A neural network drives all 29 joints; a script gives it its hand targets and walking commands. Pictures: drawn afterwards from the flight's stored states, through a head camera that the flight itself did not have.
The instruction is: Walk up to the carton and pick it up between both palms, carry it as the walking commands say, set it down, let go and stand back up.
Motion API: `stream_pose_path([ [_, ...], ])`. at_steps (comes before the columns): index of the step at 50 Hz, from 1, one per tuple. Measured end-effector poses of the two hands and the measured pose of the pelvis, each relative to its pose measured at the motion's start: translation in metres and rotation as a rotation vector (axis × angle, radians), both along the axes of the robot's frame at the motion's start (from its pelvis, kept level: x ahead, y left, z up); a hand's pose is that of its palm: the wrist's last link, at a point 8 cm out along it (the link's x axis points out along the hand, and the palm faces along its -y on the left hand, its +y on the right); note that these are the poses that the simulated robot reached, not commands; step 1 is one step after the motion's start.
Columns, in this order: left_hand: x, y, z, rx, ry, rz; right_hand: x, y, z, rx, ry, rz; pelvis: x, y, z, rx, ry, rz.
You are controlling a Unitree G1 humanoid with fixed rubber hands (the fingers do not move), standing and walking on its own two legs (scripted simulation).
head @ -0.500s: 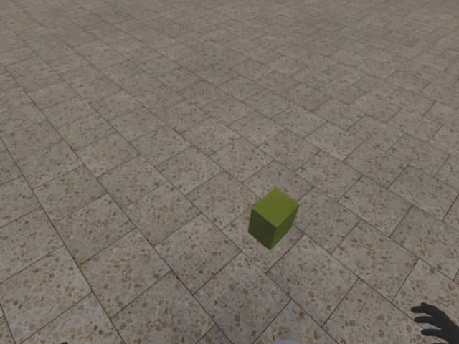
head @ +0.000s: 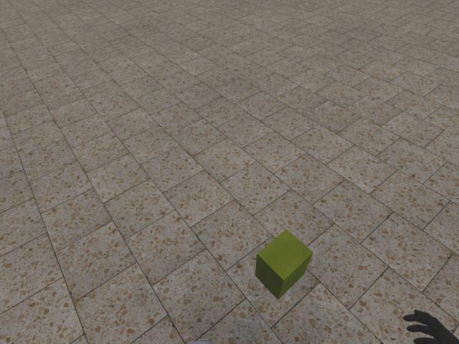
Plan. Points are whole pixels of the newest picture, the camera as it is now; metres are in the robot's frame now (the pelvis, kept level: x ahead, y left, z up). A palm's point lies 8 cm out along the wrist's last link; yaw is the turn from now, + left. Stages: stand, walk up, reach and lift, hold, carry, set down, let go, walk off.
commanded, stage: walk up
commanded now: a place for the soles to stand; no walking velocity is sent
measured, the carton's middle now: (282, 264) +0.58 -0.15 -0.66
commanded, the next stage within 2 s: none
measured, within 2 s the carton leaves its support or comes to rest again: neither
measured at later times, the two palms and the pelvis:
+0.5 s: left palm (123, 250) +0.31 +0.26 -0.04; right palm out of the picture +0.24 -0.38 -0.08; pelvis +0.12 -0.05 +0.00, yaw +0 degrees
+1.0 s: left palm (113, 282) +0.25 +0.27 -0.06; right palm out of the picture +0.18 -0.43 -0.07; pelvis +0.11 -0.07 +0.01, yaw +5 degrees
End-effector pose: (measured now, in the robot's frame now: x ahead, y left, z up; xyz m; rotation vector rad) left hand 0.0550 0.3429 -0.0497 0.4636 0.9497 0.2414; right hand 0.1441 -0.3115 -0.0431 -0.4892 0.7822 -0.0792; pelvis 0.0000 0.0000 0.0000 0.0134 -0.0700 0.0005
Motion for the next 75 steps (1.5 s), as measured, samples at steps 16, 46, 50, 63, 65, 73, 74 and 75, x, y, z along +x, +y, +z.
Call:
stream_pose_path([
  [16,0.174,-0.055,-0.021,-0.029,-0.07,-0.1,0.066,-0.054,-0.018,-0.017,0.038,-0.142,0.094,-0.036,-0.014,-0.013,-0.005,-0.003],
  [46,0.191,-0.07,-0.019,-0.083,0.058,0.053,0.062,-0.08,-0.034,-0.042,0.298,-0.263,0.117,-0.058,0.016,-0.006,0.031,0.029],
  [50,0.196,-0.07,-0.012,-0.066,-0.013,0.047,0.034,-0.117,-0.022,-0.178,0.35,-0.259,0.115,-0.075,0.009,0.009,0.038,0.086],
  [63,0.186,-0.171,-0.029,-0.062,-0.091,0.085,0.141,-0.221,-0.02,-0.293,0.183,-0.071,0.141,-0.175,-0.024,0.0,0.015,0.231],
  [65,0.17,-0.185,-0.029,-0.081,-0.085,0.144,0.172,-0.207,-0.019,-0.248,0.149,0.003,0.148,-0.183,-0.018,0.001,0.01,0.258],
  [73,0.139,-0.205,-0.038,-0.078,-0.083,0.291,0.251,-0.192,-0.002,-0.249,0.033,0.213,0.177,-0.216,-0.02,-0.005,0.027,0.344],
  [74,0.141,-0.209,-0.037,-0.077,-0.079,0.296,0.256,-0.198,0.003,-0.259,0.02,0.217,0.18,-0.223,-0.019,-0.003,0.026,0.35],
  [75,0.144,-0.213,-0.036,-0.075,-0.077,0.296,0.261,-0.206,0.008,-0.268,0.011,0.22,0.184,-0.23,-0.018,-0.001,0.024,0.356],
])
